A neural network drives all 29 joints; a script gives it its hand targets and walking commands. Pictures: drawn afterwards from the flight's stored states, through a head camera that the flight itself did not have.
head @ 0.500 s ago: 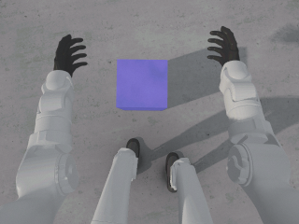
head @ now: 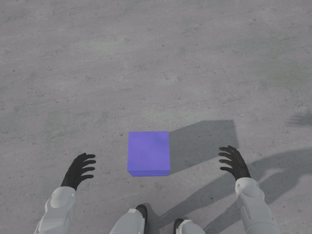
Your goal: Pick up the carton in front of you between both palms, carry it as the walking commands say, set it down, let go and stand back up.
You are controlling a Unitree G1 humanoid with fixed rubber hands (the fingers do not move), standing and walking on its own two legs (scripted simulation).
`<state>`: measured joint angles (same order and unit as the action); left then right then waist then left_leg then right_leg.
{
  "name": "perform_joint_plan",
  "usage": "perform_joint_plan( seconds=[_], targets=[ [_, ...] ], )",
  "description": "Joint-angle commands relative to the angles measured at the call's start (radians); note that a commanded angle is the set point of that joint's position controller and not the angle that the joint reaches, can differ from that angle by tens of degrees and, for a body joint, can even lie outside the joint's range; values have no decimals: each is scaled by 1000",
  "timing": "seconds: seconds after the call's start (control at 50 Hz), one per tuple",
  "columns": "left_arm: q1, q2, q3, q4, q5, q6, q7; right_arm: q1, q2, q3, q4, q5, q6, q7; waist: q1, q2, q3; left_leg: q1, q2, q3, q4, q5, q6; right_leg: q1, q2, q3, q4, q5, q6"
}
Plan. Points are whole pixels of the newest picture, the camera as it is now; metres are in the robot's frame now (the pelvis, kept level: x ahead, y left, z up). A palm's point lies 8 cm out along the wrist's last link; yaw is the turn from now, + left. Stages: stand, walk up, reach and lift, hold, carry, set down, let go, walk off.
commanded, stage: let go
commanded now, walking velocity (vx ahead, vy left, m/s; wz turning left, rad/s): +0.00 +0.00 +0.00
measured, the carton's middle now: (149, 155) +0.43 +0.07 -0.63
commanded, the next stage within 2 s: stand in 0.70 s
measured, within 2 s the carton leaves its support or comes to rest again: neither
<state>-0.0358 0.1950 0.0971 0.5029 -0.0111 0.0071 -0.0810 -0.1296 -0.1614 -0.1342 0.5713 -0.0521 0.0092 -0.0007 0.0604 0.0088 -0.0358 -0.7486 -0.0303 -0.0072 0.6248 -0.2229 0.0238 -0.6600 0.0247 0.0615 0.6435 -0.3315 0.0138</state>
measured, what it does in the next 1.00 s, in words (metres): shifts its weight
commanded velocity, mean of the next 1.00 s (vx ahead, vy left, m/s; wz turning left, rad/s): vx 0.00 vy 0.00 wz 0.00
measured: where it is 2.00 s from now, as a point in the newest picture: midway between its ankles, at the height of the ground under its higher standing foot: outside the picture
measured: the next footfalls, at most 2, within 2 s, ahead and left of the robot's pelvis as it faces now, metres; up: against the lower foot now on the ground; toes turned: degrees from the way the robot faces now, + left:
none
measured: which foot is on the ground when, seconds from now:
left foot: down 0.00-1.00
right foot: down 0.00-1.00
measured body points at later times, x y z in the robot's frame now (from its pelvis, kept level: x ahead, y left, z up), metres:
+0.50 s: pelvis +0.02 -0.03 +0.02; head +0.03 -0.03 +0.47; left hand +0.19 +0.20 -0.05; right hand +0.19 -0.26 -0.05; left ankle +0.03 +0.10 -0.72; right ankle -0.03 -0.13 -0.72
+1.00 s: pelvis +0.06 -0.02 +0.01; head +0.06 -0.01 +0.46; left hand +0.14 +0.26 -0.09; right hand +0.17 -0.27 -0.10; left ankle +0.03 +0.10 -0.72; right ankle -0.03 -0.13 -0.72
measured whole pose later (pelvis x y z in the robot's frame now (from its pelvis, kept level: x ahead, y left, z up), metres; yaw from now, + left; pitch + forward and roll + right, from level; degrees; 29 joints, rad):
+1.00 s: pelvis +0.06 -0.02 +0.01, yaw +4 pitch +4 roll +1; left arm 0.34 0.27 0.02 0.65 0.03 -0.05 0.03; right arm 0.33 -0.26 -0.03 0.75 -0.03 -0.06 -0.01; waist 0.01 -0.03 -0.09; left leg -0.31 -0.06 -0.06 0.56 -0.32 0.01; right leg -0.18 0.00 0.01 0.54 -0.42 -0.01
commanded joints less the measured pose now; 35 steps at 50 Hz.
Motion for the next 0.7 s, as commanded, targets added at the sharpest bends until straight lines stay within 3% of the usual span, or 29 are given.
perform_joint_plan(
  seconds=[0.0, 0.16, 0.28, 0.4, 0.54, 0.56, 0.58, 0.68],
  targets=[
    [106, 92, 0, -129, -12, -30, 9, 76, -93, 0, -115, 9, -35, 10, -6, 20, -374, 684, 24, -54, -50, 463, -43, 63, 28, -39, -141, 201, -5],
    [221, 110, -35, -173, -16, -6, 7, 254, -109, 47, -184, 27, -19, 31, -51, -64, -111, 720, -5, -11, -182, 267, -42, 324, -2, -26, -278, 231, 3],
    [227, 126, -21, -177, 5, 56, 2, 291, -110, 75, -220, 47, 41, 55, -58, -62, 47, 789, -28, 11, -202, 169, -40, 321, -32, -17, -339, 162, -5],
    [230, 131, -8, -172, 29, 104, 6, 290, -116, 83, -240, 52, 85, 66, -45, -27, 104, 837, -34, 22, -197, 171, -40, 337, -38, -13, -347, 168, -10],
    [228, 121, -11, -181, 31, 120, 6, 308, -123, 71, -252, 34, 108, 61, -57, -39, 81, 855, -32, 16, -196, 231, -37, 389, -21, -22, -313, 272, -4],
    [186, 169, -1, -221, 57, 173, 32, 343, -131, 56, -176, 52, 83, 40, -59, -14, 15, 810, -52, 18, -167, 216, -41, 447, -25, -14, -276, 367, 0],
    [211, 163, -15, -214, 48, 187, 42, 340, -125, 74, -198, 53, 77, 30, -65, -44, 22, 788, -50, 11, -160, 220, -38, 451, -19, -20, -249, 405, 4],
    [223, 144, -41, -213, 28, 204, 63, 308, -134, 80, -214, 61, 71, 23, -58, -44, 34, 747, -42, -7, -151, 236, -39, 447, -5, -33, -238, 385, 5]
  ],
)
